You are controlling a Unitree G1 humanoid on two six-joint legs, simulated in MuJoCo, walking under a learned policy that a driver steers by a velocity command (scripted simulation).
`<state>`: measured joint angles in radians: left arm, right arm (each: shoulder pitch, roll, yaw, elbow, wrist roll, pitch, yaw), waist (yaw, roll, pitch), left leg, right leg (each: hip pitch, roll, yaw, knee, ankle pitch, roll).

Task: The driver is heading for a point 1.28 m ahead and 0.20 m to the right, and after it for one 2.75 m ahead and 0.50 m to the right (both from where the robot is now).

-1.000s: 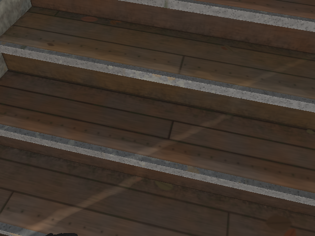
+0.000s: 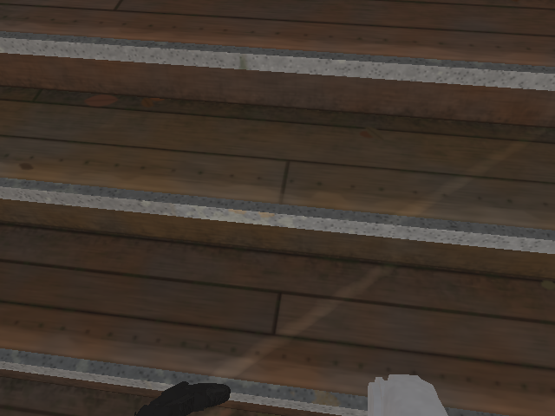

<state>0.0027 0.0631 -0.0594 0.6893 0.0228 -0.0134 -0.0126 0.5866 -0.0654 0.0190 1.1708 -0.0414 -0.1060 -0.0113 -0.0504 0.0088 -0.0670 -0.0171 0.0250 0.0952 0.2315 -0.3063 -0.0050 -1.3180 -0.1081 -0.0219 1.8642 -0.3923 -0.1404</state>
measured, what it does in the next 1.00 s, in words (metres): climbs: right foot 0.16 m higher, then left foot 0.16 m higher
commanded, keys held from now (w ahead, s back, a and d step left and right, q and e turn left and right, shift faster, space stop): w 1.00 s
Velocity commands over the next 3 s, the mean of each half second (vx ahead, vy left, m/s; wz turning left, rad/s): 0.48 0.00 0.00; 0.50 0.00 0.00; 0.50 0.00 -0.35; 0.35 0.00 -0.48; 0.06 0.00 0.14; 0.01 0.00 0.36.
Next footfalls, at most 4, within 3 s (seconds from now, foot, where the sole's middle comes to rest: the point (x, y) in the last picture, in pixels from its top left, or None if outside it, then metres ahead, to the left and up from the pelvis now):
0.10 right None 0.22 -0.15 -0.62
0.64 left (271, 332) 0.56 0.02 -0.47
1.06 right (356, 167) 0.85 -0.17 -0.31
1.52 left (259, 19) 1.19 0.02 -0.15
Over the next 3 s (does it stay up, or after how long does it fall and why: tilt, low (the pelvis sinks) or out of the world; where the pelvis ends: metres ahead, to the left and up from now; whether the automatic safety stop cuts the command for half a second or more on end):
stays up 1.38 -0.16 0.76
